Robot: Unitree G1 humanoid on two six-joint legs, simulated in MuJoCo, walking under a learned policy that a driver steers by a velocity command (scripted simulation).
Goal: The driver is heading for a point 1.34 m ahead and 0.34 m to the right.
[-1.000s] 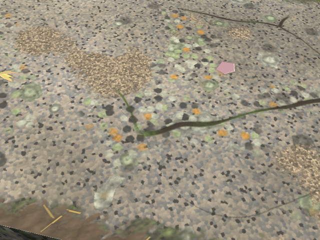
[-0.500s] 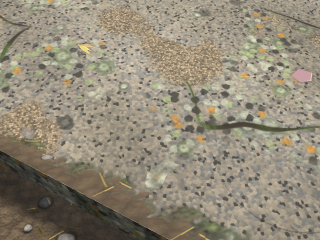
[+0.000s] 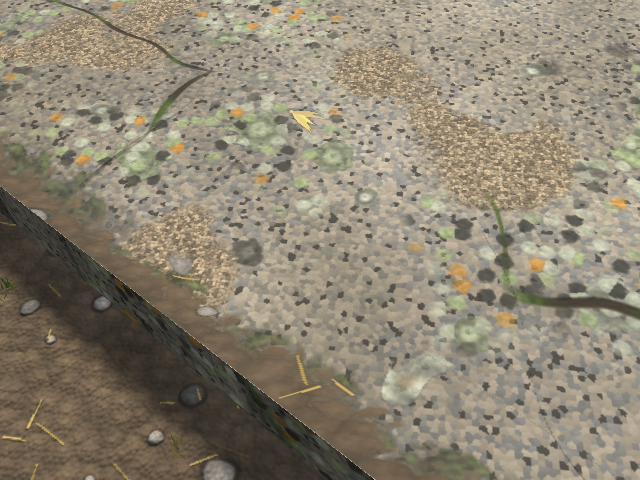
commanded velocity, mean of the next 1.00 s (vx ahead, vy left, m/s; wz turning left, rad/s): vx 0.19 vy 0.00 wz -0.38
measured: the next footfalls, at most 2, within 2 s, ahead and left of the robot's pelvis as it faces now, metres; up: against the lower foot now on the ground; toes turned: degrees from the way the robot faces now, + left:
right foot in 0.60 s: -0.01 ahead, -0.13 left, +0.00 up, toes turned -21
left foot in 1.02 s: +0.24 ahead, -0.06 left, +0.00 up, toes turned -25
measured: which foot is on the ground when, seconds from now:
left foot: down 0.00-0.60, up 0.62-1.00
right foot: down 0.00-0.30, up 0.32-0.58, down 0.60-1.00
